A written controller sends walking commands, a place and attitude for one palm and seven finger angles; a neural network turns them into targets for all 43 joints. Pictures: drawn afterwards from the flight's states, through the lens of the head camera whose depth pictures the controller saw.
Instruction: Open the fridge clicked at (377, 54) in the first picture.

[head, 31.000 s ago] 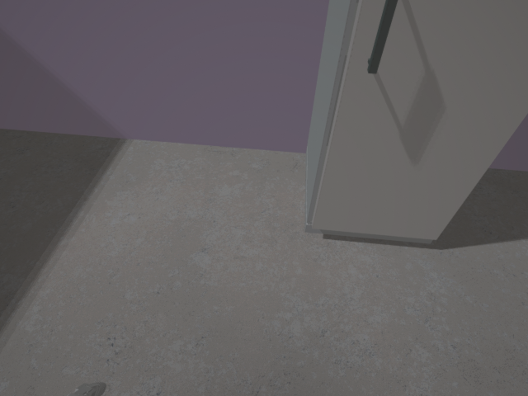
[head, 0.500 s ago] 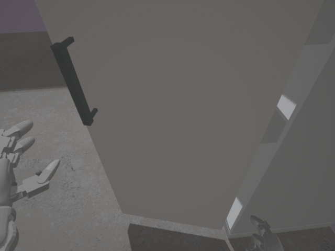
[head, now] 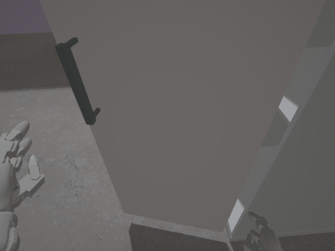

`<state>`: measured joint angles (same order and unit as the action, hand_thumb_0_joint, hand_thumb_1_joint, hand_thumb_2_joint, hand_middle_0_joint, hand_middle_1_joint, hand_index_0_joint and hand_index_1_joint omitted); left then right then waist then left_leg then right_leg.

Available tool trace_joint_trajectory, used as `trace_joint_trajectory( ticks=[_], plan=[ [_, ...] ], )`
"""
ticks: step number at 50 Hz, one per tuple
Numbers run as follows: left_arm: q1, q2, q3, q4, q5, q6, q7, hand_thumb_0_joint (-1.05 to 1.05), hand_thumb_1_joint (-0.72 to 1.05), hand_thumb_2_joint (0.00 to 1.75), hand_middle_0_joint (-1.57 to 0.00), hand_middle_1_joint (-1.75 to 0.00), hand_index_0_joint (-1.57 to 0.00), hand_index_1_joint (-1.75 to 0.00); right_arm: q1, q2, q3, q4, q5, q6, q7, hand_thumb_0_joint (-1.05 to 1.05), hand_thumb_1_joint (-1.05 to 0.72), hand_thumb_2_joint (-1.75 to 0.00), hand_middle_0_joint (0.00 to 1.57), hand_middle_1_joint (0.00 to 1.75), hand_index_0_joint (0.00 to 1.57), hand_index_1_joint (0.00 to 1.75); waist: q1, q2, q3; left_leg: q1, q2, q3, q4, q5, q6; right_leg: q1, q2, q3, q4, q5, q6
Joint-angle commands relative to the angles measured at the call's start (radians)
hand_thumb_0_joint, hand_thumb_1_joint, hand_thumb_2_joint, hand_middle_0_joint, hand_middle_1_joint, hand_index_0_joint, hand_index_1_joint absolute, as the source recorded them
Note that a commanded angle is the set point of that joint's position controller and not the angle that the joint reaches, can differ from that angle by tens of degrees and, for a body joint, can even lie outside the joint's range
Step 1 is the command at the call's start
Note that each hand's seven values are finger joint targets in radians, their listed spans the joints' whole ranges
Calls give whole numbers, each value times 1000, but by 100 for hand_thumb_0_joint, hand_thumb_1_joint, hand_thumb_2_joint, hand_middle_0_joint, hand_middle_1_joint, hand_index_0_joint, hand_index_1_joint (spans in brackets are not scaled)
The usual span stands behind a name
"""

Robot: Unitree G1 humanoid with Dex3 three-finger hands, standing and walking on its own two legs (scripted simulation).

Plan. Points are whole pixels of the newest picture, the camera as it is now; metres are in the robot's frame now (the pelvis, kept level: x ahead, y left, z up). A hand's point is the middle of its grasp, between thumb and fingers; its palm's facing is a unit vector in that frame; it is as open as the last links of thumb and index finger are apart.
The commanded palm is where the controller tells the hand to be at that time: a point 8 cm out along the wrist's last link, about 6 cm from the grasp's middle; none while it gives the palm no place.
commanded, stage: step back with the hand held close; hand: left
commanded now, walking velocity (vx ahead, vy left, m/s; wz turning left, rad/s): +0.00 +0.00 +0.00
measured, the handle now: (82, 85) +0.44 +0.29 +0.20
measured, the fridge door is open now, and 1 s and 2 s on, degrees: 74 74 74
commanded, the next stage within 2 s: stop stepping back and stand still in 1.32 s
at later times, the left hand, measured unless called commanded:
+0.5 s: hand (21, 192) +0.16 +0.29 +0.15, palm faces +0.35 -0.82 -0.46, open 7.4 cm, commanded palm +0.10 +0.33 +0.17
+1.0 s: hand out of the picture +0.08 +0.33 +0.16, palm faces +0.52 -0.78 -0.36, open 7.4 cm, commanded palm +0.00 +0.36 +0.17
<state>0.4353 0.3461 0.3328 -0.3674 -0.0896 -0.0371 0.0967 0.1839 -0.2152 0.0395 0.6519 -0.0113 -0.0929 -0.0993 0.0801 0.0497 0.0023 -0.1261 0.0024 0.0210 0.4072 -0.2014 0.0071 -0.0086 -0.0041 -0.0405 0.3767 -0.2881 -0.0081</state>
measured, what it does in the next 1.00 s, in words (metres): shifts its weight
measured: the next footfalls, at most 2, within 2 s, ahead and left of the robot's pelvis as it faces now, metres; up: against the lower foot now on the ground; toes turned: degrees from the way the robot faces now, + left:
right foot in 1.20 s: -0.21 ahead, -0.07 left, -0.01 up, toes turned +0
right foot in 1.58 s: -0.23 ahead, +0.00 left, +0.00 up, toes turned +5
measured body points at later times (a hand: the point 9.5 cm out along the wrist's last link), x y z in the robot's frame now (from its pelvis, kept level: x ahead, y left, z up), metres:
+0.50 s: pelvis -0.04 +0.03 +0.00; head -0.03 +0.04 +0.45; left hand +0.13 +0.33 +0.18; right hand +0.14 -0.21 -0.08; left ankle +0.02 +0.12 -0.74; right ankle -0.05 -0.11 -0.74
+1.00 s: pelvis -0.11 +0.05 -0.02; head -0.12 +0.08 +0.43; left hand +0.04 +0.37 +0.18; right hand +0.08 -0.17 -0.08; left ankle +0.02 +0.12 -0.74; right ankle -0.09 -0.10 -0.73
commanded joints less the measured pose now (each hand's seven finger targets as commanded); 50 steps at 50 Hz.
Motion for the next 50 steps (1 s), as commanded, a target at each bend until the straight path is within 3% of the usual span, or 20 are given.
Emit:
trace_joint_trajectory(
  ticks=[1,6,7,9,11,15,21,25,29,32,36,39,41,42,44,45,47,48,49,50],
  plan=[
    [-101,197,123,-210,3,-69,13,0,90,90,-20,-30,-20,-30,-146,-107,-44,-164,1,-51,-12,0,-90,-90,20,30,20,30,-1,9,-51,107,3,-5,-41,192,33,-118,-7,15,-73,256,7],
    [-148,180,94,-209,4,-72,10,0,90,90,-20,-30,-20,-30,-149,-106,-40,-160,1,-53,-12,0,-90,-90,20,30,20,30,-8,12,-33,106,1,-4,-46,175,33,-131,-7,15,-80,238,9],
    [-253,313,211,-270,16,-112,23,0,90,90,-20,-30,-20,-30,-158,-127,-44,-196,10,-27,-3,0,-90,-90,20,30,20,30,-38,-30,31,30,23,-25,21,139,49,-233,-57,69,-141,276,26],
    [-110,218,132,-172,22,-116,12,0,90,90,-20,-30,-20,-30,-156,-111,-46,-183,4,2,-1,0,-90,-90,20,30,20,30,-42,-121,14,13,19,-26,66,159,49,-242,-94,69,-129,364,39],
    [-59,221,142,-188,25,-124,13,0,90,90,-20,-30,-20,-30,-141,-113,-53,-198,5,24,0,0,-90,-90,20,30,20,30,-46,-101,-50,14,19,-18,68,234,46,-203,-97,44,-82,464,41],
    [36,244,172,-289,17,-140,22,0,90,90,-20,-30,-20,-30,-130,-125,-65,-235,13,55,0,0,-90,-90,20,30,20,30,-45,27,-162,45,38,-26,45,350,46,-173,-73,31,-29,411,34],
    [87,277,215,-344,3,-161,38,0,90,90,-20,-30,-20,-30,-113,-128,-70,-265,19,66,-8,0,-90,-90,20,30,20,30,-50,-3,-181,-21,63,-65,12,316,43,-165,-43,29,11,316,27],
    [69,274,220,-331,7,-182,42,0,90,90,-20,-30,-20,-30,-115,-145,-77,-270,19,47,-14,0,-90,-90,20,30,20,30,-51,66,-128,-141,94,-123,-92,47,57,-151,-5,26,44,135,26],
    [33,231,202,-283,29,-201,42,0,90,90,-20,-30,-20,-30,-111,-162,-77,-270,20,22,-13,0,-90,-90,20,30,20,30,-50,134,-55,-453,151,-219,-231,-399,96,-5,28,31,177,34,27],
    [40,227,209,-290,46,-217,39,0,90,90,-20,-30,-20,-30,-99,-159,-84,-267,21,0,-8,0,-90,-90,20,30,20,30,-47,136,-77,-526,154,-235,-230,-466,104,42,40,37,210,32,20],
    [68,245,217,-356,39,-236,36,0,90,90,-20,-30,-20,-30,-83,-143,-86,-259,18,-21,3,0,-90,-90,20,30,20,30,-55,15,-116,-378,93,-177,-105,-361,68,-111,5,96,79,-46,-5],
    [28,247,197,-372,33,-245,49,0,90,90,-20,-30,-20,-30,-68,-130,-89,-226,11,-27,4,0,-90,-90,20,30,20,30,-68,-121,-90,-151,16,-80,152,-222,15,-428,-115,219,-118,-275,-69],
    [-22,240,173,-365,36,-242,65,0,90,90,-20,-30,-20,-30,-51,-121,-84,-188,6,-32,3,0,-90,-90,20,30,20,30,-83,-159,-94,-34,4,-61,297,-130,3,-544,-203,265,-155,-200,-105],
    [-45,248,175,-354,41,-242,73,0,90,90,-20,-30,-20,-30,-50,-119,-82,-181,5,-33,0,0,-90,-90,20,30,20,30,-86,-160,-93,-38,8,-58,293,-102,5,-531,-205,248,-128,-118,-96],
    [-92,249,167,-335,41,-240,78,0,90,90,-20,-30,-20,-30,-62,-127,-78,-180,8,-36,-8,0,-90,-90,20,30,20,30,-93,-85,-56,-46,26,-87,190,-83,13,-536,-141,178,-57,-65,-54],
    [-110,259,177,-342,41,-240,77,0,90,90,-20,-30,-20,-30,-81,-140,-81,-184,7,-41,-16,0,-90,-90,20,30,20,30,-88,11,-52,-85,65,-143,60,-100,24,-488,-72,120,7,-63,-24],
    [-102,245,192,-342,51,-253,70,0,90,90,-20,-30,-20,-30,-111,-163,-79,-208,11,-58,-22,0,-90,-90,20,30,20,30,-67,262,-50,-388,227,-370,-274,-490,85,-214,78,42,321,-94,26],
    [-117,247,211,-339,67,-265,64,0,90,90,-20,-30,-20,-30,-112,-166,-87,-207,4,-63,-19,0,-90,-90,20,30,20,30,-59,317,-59,-561,289,-452,-365,-680,126,-65,120,47,498,-87,27],
    [-108,256,233,-310,74,-265,58,0,90,90,-20,-30,-20,-30,-100,-161,-93,-198,-6,-59,-14,0,-90,-90,20,30,20,30,-59,296,-62,-654,317,-449,-407,-709,138,8,133,44,620,-103,23],
    [-77,275,248,-292,66,-267,51,0,90,90,-20,-30,-20,-30,-93,-151,-100,-201,-7,-58,-7,0,-90,-90,20,30,20,30,-53,247,-75,-611,305,-438,-381,-619,136,-29,126,57,624,-123,15]
  ],
)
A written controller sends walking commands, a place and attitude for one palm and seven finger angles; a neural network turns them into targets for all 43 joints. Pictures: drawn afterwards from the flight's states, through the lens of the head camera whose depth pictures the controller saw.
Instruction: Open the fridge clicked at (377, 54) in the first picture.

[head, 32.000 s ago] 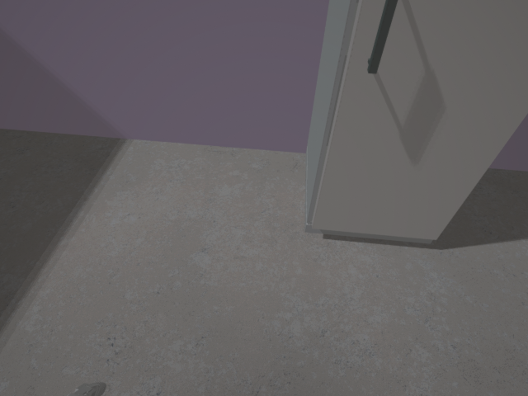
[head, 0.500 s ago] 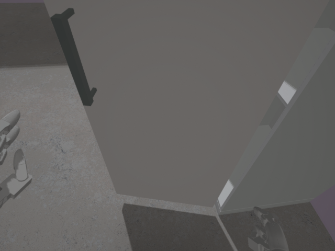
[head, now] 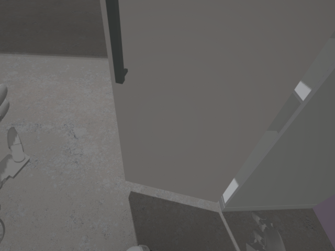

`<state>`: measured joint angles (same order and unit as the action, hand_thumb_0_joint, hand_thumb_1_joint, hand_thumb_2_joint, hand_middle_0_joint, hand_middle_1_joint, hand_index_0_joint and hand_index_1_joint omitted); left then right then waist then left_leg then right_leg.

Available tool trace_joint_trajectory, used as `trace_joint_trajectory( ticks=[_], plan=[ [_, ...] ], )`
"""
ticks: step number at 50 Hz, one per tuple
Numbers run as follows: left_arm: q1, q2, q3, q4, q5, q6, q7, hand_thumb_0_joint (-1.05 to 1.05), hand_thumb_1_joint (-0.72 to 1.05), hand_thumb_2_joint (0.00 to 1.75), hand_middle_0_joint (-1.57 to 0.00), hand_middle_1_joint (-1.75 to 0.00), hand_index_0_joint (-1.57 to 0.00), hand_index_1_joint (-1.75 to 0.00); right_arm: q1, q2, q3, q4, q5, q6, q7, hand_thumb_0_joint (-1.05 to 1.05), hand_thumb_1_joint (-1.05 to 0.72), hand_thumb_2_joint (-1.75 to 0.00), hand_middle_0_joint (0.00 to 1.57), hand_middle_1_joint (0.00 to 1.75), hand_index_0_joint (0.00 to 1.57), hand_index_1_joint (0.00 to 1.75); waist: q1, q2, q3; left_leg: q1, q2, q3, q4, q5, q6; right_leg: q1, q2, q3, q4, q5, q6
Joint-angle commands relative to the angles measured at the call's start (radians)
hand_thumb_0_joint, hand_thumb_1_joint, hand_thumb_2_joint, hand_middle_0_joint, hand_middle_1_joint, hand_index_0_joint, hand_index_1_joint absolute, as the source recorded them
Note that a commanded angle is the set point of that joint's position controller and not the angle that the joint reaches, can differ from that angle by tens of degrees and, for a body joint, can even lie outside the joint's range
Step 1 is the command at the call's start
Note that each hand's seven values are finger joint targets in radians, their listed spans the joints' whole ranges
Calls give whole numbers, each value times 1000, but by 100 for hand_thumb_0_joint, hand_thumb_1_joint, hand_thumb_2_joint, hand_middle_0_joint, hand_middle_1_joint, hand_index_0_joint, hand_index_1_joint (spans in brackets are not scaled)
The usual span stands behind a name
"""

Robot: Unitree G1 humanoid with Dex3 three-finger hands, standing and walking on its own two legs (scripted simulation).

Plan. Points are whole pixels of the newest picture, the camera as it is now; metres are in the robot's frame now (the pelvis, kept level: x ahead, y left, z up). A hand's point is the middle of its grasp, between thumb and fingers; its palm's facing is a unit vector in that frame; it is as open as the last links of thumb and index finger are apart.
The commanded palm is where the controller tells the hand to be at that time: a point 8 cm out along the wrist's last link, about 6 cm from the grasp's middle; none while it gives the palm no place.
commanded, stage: step back with the hand held close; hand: left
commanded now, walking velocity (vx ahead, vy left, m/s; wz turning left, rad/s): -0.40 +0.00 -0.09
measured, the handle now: (119, 41) +0.57 +0.20 +0.22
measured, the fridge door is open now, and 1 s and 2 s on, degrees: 74 74 74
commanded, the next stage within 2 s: stop stepping back and stand still in 0.32 s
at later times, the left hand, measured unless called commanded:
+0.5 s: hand (2, 200) +0.14 +0.26 +0.18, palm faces +0.25 -0.89 -0.39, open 7.4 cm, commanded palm +0.07 +0.31 +0.19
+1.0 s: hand out of the picture +0.02 +0.30 +0.19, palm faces +0.35 -0.83 -0.43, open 7.4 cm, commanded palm -0.04 +0.36 +0.19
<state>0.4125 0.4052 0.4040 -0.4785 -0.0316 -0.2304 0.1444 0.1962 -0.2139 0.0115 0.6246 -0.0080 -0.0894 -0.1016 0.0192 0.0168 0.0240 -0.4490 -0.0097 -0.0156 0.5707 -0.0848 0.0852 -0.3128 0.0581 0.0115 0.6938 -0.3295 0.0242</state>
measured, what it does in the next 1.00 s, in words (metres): walks backwards: right foot, then right foot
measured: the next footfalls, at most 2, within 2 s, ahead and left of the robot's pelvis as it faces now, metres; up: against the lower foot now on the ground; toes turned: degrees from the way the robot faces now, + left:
right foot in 0.20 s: -0.11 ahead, -0.11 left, -0.01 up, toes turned -5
right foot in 0.58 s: -0.12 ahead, -0.05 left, +0.00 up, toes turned +1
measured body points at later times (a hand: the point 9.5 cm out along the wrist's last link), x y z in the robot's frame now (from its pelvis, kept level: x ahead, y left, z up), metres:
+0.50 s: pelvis -0.11 +0.03 +0.01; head -0.10 +0.07 +0.46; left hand +0.12 +0.30 +0.20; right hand +0.05 -0.22 -0.04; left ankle +0.07 +0.06 -0.72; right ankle -0.14 -0.09 -0.69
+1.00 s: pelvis -0.20 +0.07 +0.01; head -0.22 +0.09 +0.46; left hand +0.00 +0.35 +0.21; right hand -0.09 -0.16 -0.07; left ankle -0.19 +0.20 -0.72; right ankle -0.16 -0.01 -0.71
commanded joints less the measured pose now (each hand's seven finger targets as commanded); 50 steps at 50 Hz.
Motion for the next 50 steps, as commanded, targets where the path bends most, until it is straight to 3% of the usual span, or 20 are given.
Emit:
trace_joint_trajectory(
  ticks=[1,7,10,13,15,16,17,20,26,28,29,30,31,32,34,39,41,44,48,50],
  plan=[
    [-29,190,156,-195,5,-72,-4,0,90,90,-20,-30,-20,-30,-102,-139,-74,-176,-10,-60,10,0,-90,-90,20,30,20,30,12,213,-106,-230,292,-342,-497,-636,51,239,57,-5,267,-112,-28],
    [115,193,124,-315,-59,-70,-18,0,90,90,-20,-30,-20,-30,-85,-108,-62,-159,0,-58,51,0,-90,-90,20,30,20,30,16,186,-255,240,175,-113,-327,-201,-132,135,-4,-45,-395,-103,-64],
    [21,258,151,-301,-44,-80,4,0,90,90,-20,-30,-20,-30,-64,-79,-46,-101,-4,-28,35,0,-90,-90,20,30,20,30,-8,-138,-219,328,63,9,162,-168,-114,-115,-346,235,-512,360,-137],
    [-92,237,113,-208,-35,-59,-6,0,90,90,-20,-30,-20,-30,-87,-109,-56,-111,8,-57,2,0,-90,-90,20,30,20,30,-34,-213,-182,329,43,32,54,-10,-91,-57,-235,47,-290,652,-64],
    [-147,239,101,-211,-32,-10,-11,0,90,90,-20,-30,-20,-30,-138,-141,-53,-135,13,-41,-17,0,-90,-90,20,30,20,30,-22,50,-189,464,129,-77,-132,553,-45,-91,-47,-40,-66,514,18],
    [-119,225,103,-190,-41,-8,-15,0,90,90,-20,-30,-20,-30,-126,-141,-48,-129,5,-41,-6,0,-90,-90,20,30,20,30,-10,203,-219,458,227,-187,-225,686,2,-63,21,-3,82,78,7],
    [-110,196,87,-157,-48,-16,-17,0,90,90,-20,-30,-20,-30,-109,-131,-49,-123,0,-50,11,0,-90,-90,20,30,20,30,0,222,-217,412,288,-229,-273,593,23,-63,27,59,146,-229,-12],
    [39,240,158,-221,-60,-6,-19,0,90,90,-20,-30,-20,-30,-139,-135,-59,-170,-17,-46,25,0,-90,-90,20,30,20,30,25,161,-195,43,299,-282,-498,-320,1,134,32,27,208,-199,-48],
    [252,228,175,-362,-62,7,-12,0,90,90,-20,-30,-20,-30,-103,-118,-63,-217,-6,-33,48,0,-90,-90,20,30,20,30,23,280,-224,-85,115,-48,-500,-556,-157,384,106,-171,-157,-167,-79],
    [262,267,188,-374,-48,16,3,0,90,90,-20,-30,-20,-30,-63,-106,-65,-188,5,-29,37,0,-90,-90,20,30,20,30,5,-40,-220,134,-28,127,-8,-384,-165,118,-113,16,-467,-194,-127],
    [221,258,177,-379,-49,20,7,0,90,90,-20,-30,-20,-30,-60,-117,-80,-170,4,-20,29,0,-90,-90,20,30,20,30,-4,-238,-129,179,-50,35,394,-337,-139,-216,-343,275,-592,-336,-196],
    [147,273,206,-389,-51,23,19,0,90,90,-20,-30,-20,-30,-56,-126,-77,-147,-8,-17,26,0,-90,-90,20,30,20,30,-17,-214,-79,76,-39,-49,597,-317,-124,-330,-464,417,-651,-419,-266],
    [36,272,197,-387,-57,31,24,0,90,90,-20,-30,-20,-30,-56,-125,-64,-125,-16,-4,26,0,-90,-90,20,30,20,30,-53,-135,-68,1,6,-65,722,-255,-120,-307,-474,268,-558,-280,-280],
    [-5,232,170,-251,-45,43,23,0,90,90,-20,-30,-20,-30,-53,-96,-60,-118,13,-17,15,0,-90,-90,20,30,20,30,-56,-200,-65,-32,38,-93,680,-262,-115,-269,-415,281,-581,-450,-231],
    [-88,178,96,-82,-20,42,25,0,90,90,-20,-30,-20,-30,-62,-135,-63,-103,3,-29,-6,0,-90,-90,20,30,20,30,-63,-74,32,37,80,-31,493,-239,-94,-307,-334,190,-556,-437,-149],
    [-214,119,-20,-111,21,6,44,0,90,90,-20,-30,-20,-30,-33,-127,-50,-85,-4,-93,-29,0,-90,-90,20,30,20,30,-37,60,-23,216,21,93,-153,-345,-34,-37,-236,87,-309,-260,-133],
    [-180,145,4,-222,13,-14,41,0,90,90,-20,-30,-20,-30,-21,-158,-54,-122,1,-111,-19,0,-90,-90,20,30,20,30,-35,312,-40,342,247,-290,-302,-334,57,-200,-66,-63,57,-133,-44],
    [-74,231,118,-318,3,-39,26,0,90,90,-20,-30,-20,-30,-36,-119,-49,-110,-10,-125,11,0,-90,-90,20,30,20,30,-44,197,-26,255,327,-406,-346,-213,113,-239,-66,-43,184,-148,-23],
    [129,198,160,-232,3,-28,28,0,90,90,-20,-30,-20,-30,-61,-126,-52,-126,0,-107,36,0,-90,-90,20,30,20,30,-14,220,-26,-74,238,-120,-283,-558,36,187,-40,-109,-70,-49,-29],
    [182,199,172,-138,9,-19,30,0,90,90,-20,-30,-20,-30,-59,-126,-63,-136,-2,-84,33,0,-90,-90,20,30,20,30,3,90,-48,-232,135,-18,-45,-615,-14,356,-55,-36,-186,-148,-77]
  ],
)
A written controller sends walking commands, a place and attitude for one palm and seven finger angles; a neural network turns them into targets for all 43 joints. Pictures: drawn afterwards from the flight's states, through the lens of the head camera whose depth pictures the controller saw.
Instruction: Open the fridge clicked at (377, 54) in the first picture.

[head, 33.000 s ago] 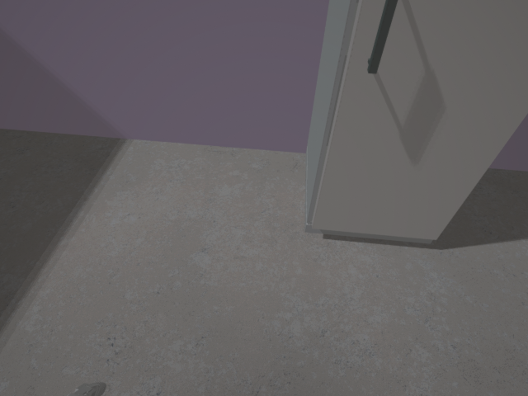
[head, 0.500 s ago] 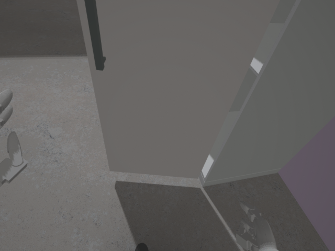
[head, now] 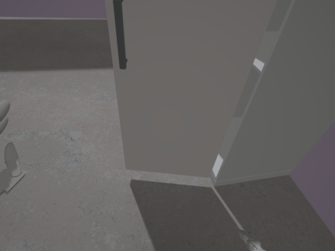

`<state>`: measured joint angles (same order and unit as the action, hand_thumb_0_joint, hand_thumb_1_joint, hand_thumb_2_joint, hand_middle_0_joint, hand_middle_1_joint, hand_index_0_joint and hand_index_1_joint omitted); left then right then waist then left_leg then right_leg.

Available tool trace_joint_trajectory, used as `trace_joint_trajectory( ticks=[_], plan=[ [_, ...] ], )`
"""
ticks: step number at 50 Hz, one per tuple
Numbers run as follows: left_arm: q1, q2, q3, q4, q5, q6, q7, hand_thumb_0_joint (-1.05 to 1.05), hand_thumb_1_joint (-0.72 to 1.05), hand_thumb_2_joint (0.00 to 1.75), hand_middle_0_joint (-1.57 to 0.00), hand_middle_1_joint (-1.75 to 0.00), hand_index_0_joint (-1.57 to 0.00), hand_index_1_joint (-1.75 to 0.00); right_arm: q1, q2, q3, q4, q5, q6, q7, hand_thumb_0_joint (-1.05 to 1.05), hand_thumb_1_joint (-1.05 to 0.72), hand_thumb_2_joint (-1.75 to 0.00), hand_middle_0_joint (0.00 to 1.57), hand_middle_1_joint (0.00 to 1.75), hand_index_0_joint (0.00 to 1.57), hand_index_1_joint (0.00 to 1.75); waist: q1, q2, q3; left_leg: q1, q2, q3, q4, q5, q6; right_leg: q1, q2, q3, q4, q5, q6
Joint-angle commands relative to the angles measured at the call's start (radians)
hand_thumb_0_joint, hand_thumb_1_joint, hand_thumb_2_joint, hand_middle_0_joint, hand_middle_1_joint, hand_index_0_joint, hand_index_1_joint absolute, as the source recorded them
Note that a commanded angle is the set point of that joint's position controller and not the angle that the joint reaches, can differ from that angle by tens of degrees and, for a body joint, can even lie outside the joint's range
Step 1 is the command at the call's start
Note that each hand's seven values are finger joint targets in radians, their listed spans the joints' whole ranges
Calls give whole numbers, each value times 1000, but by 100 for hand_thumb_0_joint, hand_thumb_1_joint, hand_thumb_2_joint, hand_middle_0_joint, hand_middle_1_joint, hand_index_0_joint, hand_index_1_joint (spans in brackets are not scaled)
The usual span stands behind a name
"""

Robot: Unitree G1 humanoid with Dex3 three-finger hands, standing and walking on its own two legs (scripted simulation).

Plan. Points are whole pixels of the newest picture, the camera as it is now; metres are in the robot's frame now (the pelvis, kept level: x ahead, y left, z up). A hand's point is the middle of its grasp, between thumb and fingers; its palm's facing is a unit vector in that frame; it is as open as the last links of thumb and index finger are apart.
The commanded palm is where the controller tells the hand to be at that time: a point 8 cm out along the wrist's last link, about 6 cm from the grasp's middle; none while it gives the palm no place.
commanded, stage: stop stepping back and stand still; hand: left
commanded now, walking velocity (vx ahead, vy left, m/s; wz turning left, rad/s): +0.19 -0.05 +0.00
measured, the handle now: (122, 35) +0.76 +0.17 +0.21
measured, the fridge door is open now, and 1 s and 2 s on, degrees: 74 74 74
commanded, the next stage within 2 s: let the arm hang, fingers relaxed in 0.12 s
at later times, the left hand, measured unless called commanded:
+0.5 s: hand out of the picture +0.10 +0.17 -0.17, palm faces +0.02 -0.99 -0.14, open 7.3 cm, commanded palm none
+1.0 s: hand out of the picture +0.07 +0.25 -0.16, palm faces +0.04 -0.96 -0.27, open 7.4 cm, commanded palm none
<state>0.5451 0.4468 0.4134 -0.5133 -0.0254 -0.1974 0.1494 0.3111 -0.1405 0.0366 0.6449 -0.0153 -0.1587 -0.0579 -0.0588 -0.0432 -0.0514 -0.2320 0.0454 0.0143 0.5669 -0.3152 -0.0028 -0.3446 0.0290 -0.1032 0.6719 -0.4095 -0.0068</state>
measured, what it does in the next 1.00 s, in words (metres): stands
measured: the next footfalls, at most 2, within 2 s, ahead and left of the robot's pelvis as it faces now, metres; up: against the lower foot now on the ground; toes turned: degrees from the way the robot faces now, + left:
none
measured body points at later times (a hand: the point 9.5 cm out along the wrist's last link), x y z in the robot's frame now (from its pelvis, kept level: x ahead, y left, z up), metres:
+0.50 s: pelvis +0.01 +0.01 -0.02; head +0.03 +0.01 +0.43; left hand +0.09 +0.22 -0.15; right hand +0.12 -0.23 -0.15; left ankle +0.04 +0.15 -0.73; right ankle +0.04 -0.11 -0.73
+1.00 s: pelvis +0.03 +0.03 +0.01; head +0.05 +0.03 +0.46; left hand +0.07 +0.30 -0.14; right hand +0.08 -0.21 -0.15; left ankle +0.04 +0.15 -0.73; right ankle +0.04 -0.11 -0.73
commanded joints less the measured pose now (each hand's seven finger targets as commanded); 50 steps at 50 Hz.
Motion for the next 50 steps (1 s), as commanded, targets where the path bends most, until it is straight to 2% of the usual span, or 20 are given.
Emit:
trace_joint_trajectory(
  ticks=[1,2,3,5,8,10,11,12,13,15,18,20,22,23,24,25,27,30,34,50],
  plan=[
    [18,157,153,-84,6,-47,22,0,90,90,-20,-30,-20,-30,-185,-188,-95,-165,4,2,-10,0,-90,-90,20,30,20,30,79,-66,38,-536,-4,22,228,-341,46,363,-163,342,-304,-257,-128],
    [-21,174,164,-63,-3,-47,18,0,90,90,-20,-30,-20,-30,-181,-192,-109,-169,12,10,-13,0,-90,-90,20,30,20,30,67,-244,27,-525,-53,33,505,-267,29,264,-363,680,-476,-378,-215],
    [-94,171,162,-69,-16,-70,14,0,90,90,-20,-30,-20,-30,-164,-198,-106,-148,5,8,-15,0,-90,-90,20,30,20,30,45,-172,47,-484,-24,-21,619,-181,20,207,-376,640,-475,-187,-227],
    [-135,156,156,-64,-7,-74,19,0,90,90,-20,-30,-20,-30,-163,-181,-89,-120,2,-3,-8,0,-90,-90,20,30,20,30,40,-61,-9,-398,18,-55,561,-161,26,131,-359,588,-442,-235,-228],
    [-149,102,73,-73,-4,-72,10,0,90,90,-20,-30,-20,-30,-178,-166,-67,-121,1,9,-20,0,-90,-90,20,30,20,30,35,-81,73,-108,35,10,301,-87,36,-162,-288,338,-451,-301,-165],
    [-253,119,54,-153,-1,-84,19,0,90,90,-20,-30,-20,-30,-204,-168,-61,-120,-4,-10,-40,0,-90,-90,20,30,20,30,36,-61,53,26,6,58,69,-40,39,-150,-241,224,-376,-263,-131],
    [-212,-152,-286,597,84,136,-105,0,90,90,-20,-30,-20,-30,-29,-252,-103,100,-10,13,79,0,-90,-90,20,30,20,30,-73,121,133,29,80,11,59,188,35,-260,-265,-13,-35,151,-73],
    [-117,-176,-286,625,61,212,-135,0,90,90,-20,-30,-20,-30,-23,-227,-93,41,-11,92,78,0,-90,-90,20,30,20,30,-15,330,105,-50,169,-258,-97,176,91,-299,-84,18,188,-102,-1],
    [-110,-189,-279,608,64,229,-142,0,90,90,-20,-30,-20,-30,-31,-294,-108,8,-21,110,64,0,-90,-90,20,30,20,30,-15,436,129,-145,312,-487,-258,57,195,-338,-19,46,437,-227,34],
    [-195,-147,-300,626,69,212,-156,0,90,90,-20,-30,-20,-30,-111,-323,-116,-69,-41,104,46,0,-90,-90,20,30,20,30,32,117,106,-282,359,-556,-276,-93,261,-265,-93,181,527,-123,20],
    [-279,-146,-327,844,58,206,-166,0,90,90,-20,-30,-20,-30,-150,-306,-97,-19,-54,107,36,0,-90,-90,20,30,20,30,53,53,-15,-184,202,-280,-135,321,170,-77,-63,108,196,-105,38],
    [-211,-87,-332,997,55,191,-156,0,90,90,-20,-30,-20,-30,-162,-301,-85,17,-35,124,39,0,-90,-90,20,30,20,30,98,13,-94,-145,74,-133,6,316,79,122,-37,95,-109,176,27],
    [-209,-8,-338,1093,57,181,-144,0,90,90,-20,-30,-20,-30,-127,-174,-76,32,-9,144,45,0,-90,-90,20,30,20,30,66,-109,-65,-246,-69,-13,163,-101,-1,119,-307,494,-313,258,-90],
    [-258,6,-350,1130,55,180,-146,0,90,90,-20,-30,-20,-30,-100,-165,-70,63,-10,154,49,0,-90,-90,20,30,20,30,41,-5,-44,-181,-58,-8,195,-160,-1,55,-352,491,-354,187,-146],
    [-305,-5,-357,1163,54,183,-146,0,90,90,-20,-30,-20,-30,-69,-164,-73,101,-9,165,52,0,-90,-90,20,30,20,30,13,78,-30,-94,-55,-1,200,-128,1,-35,-309,436,-380,-11,-141],
    [-350,-20,-361,1194,53,187,-140,0,90,90,-20,-30,-20,-30,-54,-171,-79,123,-11,174,48,0,-90,-90,20,30,20,30,-4,-15,4,-57,-47,-11,166,-50,4,-89,-255,422,-379,-50,-119],
    [-360,-95,-353,1258,52,180,-134,0,90,90,-20,-30,-20,-30,-36,-165,-81,170,-16,163,41,0,-90,-90,20,30,20,30,-3,-33,17,5,-21,-45,38,133,17,-54,-186,295,-296,192,-81],
    [-310,-121,-365,1330,43,185,-127,0,90,90,-20,-30,-20,-30,-68,-189,-78,208,-14,151,34,0,-90,-90,20,30,20,30,43,149,-44,6,54,-114,-75,275,31,88,-109,186,-223,297,-27],
    [-322,-116,-372,1419,39,196,-131,0,90,90,-20,-30,-20,-30,-63,-181,-77,265,-11,162,30,0,-90,-90,20,30,20,30,48,79,48,-52,47,-109,-163,126,26,118,-102,180,-285,188,-25],
    [-343,-78,-379,1563,40,186,-128,0,90,90,-20,-30,-20,-30,-76,-208,-77,392,-4,148,32,0,-90,-90,20,30,20,30,54,52,58,44,55,-84,-221,221,28,148,-118,173,-316,270,-16]
  ],
)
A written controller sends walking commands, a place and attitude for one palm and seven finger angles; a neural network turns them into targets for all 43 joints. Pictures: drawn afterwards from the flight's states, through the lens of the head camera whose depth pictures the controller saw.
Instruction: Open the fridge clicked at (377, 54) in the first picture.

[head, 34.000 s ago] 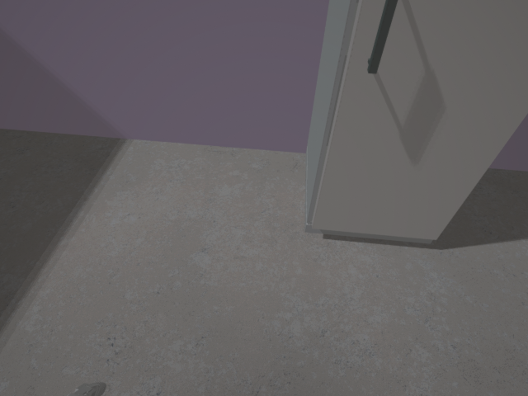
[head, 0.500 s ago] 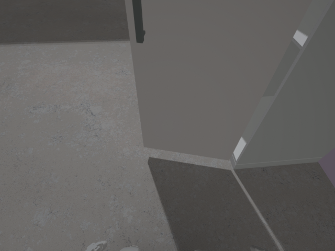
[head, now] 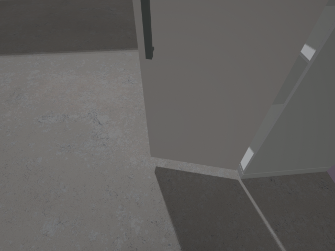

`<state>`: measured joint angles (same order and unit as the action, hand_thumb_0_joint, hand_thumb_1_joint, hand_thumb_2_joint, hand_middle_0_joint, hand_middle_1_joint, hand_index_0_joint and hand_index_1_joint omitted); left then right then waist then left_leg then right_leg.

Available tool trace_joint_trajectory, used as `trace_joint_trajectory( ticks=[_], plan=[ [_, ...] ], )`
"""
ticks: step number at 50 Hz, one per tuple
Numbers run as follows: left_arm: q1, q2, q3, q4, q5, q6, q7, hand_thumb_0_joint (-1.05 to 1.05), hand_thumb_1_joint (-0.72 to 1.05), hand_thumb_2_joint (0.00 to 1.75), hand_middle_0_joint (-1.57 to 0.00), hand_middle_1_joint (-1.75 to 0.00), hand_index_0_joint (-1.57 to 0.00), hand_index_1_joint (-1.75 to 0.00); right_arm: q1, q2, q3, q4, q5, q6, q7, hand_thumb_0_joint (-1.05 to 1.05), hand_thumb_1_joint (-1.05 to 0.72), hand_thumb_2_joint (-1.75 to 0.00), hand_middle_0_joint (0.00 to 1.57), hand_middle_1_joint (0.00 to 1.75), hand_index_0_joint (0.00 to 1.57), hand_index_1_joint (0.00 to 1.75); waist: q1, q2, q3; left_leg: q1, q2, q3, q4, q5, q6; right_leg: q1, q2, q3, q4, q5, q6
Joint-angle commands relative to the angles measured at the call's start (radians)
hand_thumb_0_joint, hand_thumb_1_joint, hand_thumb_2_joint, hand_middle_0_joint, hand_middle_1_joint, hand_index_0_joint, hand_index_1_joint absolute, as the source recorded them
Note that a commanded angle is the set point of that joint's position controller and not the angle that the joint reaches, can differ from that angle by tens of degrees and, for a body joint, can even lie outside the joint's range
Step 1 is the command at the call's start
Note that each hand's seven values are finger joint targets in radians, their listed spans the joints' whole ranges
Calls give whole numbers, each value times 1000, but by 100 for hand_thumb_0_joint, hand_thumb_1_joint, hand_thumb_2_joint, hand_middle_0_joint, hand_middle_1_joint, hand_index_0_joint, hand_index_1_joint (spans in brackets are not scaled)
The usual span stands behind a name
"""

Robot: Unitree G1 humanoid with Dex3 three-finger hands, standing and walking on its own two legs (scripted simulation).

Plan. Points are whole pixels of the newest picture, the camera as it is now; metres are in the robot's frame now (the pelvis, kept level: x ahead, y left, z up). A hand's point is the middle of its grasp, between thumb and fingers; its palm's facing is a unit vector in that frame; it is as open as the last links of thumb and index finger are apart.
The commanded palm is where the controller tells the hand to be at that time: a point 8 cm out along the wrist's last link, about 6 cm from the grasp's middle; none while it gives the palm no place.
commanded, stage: let the arm hang, fingers relaxed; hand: left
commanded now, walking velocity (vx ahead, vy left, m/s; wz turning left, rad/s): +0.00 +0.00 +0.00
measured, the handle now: (148, 21) +0.73 +0.10 +0.20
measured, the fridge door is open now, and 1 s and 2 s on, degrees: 74 74 74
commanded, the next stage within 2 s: look to check the result in 0.32 s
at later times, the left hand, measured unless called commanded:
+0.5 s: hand out of the picture +0.04 +0.20 -0.17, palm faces -0.02 -0.97 -0.23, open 7.4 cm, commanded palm none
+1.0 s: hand out of the picture +0.07 +0.21 -0.17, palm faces -0.03 -0.96 -0.27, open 7.4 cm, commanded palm none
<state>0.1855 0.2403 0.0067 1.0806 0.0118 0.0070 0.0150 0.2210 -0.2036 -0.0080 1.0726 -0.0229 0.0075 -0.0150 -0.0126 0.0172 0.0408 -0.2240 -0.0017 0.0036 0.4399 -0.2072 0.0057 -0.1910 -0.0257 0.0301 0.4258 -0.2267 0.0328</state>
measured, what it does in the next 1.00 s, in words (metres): stands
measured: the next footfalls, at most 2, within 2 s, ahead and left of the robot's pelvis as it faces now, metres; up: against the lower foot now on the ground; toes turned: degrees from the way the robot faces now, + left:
none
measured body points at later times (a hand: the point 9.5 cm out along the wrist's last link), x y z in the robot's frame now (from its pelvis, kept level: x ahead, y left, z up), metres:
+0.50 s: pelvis +0.01 +0.00 +0.00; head +0.02 +0.00 +0.45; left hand +0.05 +0.25 -0.15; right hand +0.04 -0.25 -0.15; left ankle +0.02 +0.11 -0.74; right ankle +0.00 -0.14 -0.74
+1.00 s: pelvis +0.01 -0.01 +0.00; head +0.02 +0.00 +0.45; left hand +0.07 +0.26 -0.14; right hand +0.05 -0.28 -0.14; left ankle +0.02 +0.11 -0.74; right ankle +0.00 -0.14 -0.74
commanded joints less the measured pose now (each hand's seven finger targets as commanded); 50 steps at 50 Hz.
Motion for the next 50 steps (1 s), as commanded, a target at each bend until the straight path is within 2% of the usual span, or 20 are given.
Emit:
trace_joint_trajectory(
  ticks=[1,9,15,19,23,28,32,35,43,50],
  plan=[
    [11,127,27,-26,2,-19,6,0,90,90,-20,-30,-20,-30,10,-142,-30,-31,3,-19,-11,0,-90,-90,20,30,20,30,6,-2,-33,37,101,-71,-96,123,19,-3,-66,40,-67,98,-53],
    [10,120,27,-2,2,-21,6,0,90,90,-20,-30,-20,-30,-7,-148,-28,-11,2,-21,-12,0,-90,-90,20,30,20,30,5,15,-26,51,100,-68,-113,113,17,2,-67,43,-82,89,-50],
    [22,120,27,7,3,-24,6,0,90,90,-20,-30,-20,-30,-15,-151,-29,-7,6,-23,-15,0,-90,-90,20,30,20,30,7,3,-45,80,102,-59,-101,158,17,11,-70,42,-87,128,-50],
    [15,114,26,14,2,-23,7,0,90,90,-20,-30,-20,-30,-12,-148,-28,1,4,-21,-16,0,-90,-90,20,30,20,30,3,-3,-24,71,102,-61,-111,133,16,8,-68,43,-95,110,-49],
    [13,122,27,15,2,-23,6,0,90,90,-20,-30,-20,-30,-14,-156,-30,3,5,-21,-16,0,-90,-90,20,30,20,30,3,7,-12,65,102,-64,-120,111,17,8,-67,43,-101,90,-51],
    [12,132,29,17,2,-25,6,0,90,90,-20,-30,-20,-30,-17,-169,-32,4,5,-22,-16,0,-90,-90,20,30,20,30,3,-17,-37,83,105,-64,-115,120,19,16,-68,49,-103,104,-53],
    [5,144,31,15,1,-26,5,0,90,90,-20,-30,-20,-30,-24,-175,-34,6,6,-21,-15,0,-90,-90,20,30,20,30,3,-15,-30,84,105,-60,-114,127,19,16,-72,50,-106,114,-54],
    [5,156,31,14,2,-29,6,0,90,90,-20,-30,-20,-30,-32,-187,-36,4,8,-20,-14,0,-90,-90,20,30,20,30,4,-38,-31,93,104,-59,-110,126,19,10,-71,54,-113,119,-57],
    [-22,175,33,12,1,-29,3,0,90,90,-20,-30,-20,-30,-54,-205,-37,5,5,-23,-13,0,-90,-90,20,30,20,30,4,-3,-31,93,108,-61,-124,126,16,21,-73,55,-118,119,-58],
    [-39,200,35,5,1,-32,0,0,90,90,-20,-30,-20,-30,-78,-235,-38,0,6,-22,-11,0,-90,-90,20,30,20,30,5,-18,-31,98,109,-64,-130,107,16,17,-72,64,-134,99,-61]
  ],
)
